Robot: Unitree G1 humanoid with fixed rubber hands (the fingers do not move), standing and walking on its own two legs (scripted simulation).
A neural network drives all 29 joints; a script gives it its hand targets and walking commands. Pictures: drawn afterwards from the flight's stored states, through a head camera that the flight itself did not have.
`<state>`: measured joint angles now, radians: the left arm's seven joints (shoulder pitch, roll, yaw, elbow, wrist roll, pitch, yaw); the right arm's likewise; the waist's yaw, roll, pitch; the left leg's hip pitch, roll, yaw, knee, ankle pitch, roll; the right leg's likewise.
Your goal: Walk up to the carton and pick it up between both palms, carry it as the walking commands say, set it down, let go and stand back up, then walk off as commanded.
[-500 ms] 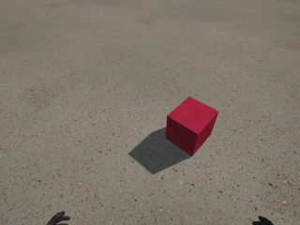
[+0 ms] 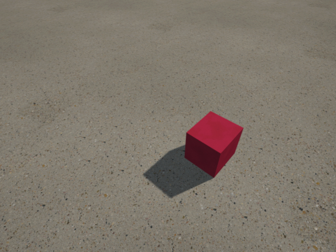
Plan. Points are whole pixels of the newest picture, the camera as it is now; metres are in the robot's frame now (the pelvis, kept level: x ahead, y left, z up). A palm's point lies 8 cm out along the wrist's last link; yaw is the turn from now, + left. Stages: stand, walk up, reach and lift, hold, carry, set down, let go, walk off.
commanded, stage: stand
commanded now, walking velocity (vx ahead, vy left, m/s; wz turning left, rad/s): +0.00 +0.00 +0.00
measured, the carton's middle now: (212, 143) +0.99 -0.26 -0.64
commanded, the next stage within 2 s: walk up in 0.62 s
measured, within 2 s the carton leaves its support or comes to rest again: neither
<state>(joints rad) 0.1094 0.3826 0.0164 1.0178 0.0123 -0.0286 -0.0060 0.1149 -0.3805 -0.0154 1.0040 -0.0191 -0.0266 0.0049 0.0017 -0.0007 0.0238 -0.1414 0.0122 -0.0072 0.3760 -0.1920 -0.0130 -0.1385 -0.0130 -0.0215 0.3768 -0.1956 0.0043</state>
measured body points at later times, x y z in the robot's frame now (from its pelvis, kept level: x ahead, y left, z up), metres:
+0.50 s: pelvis +0.01 +0.00 +0.00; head +0.00 +0.00 +0.45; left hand +0.11 +0.32 -0.11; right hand +0.12 -0.31 -0.11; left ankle +0.01 +0.13 -0.75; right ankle +0.01 -0.12 -0.75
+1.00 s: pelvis +0.00 -0.01 -0.01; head +0.02 -0.03 +0.44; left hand +0.11 +0.27 -0.13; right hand +0.07 -0.31 -0.15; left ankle +0.01 +0.13 -0.75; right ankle +0.01 -0.11 -0.75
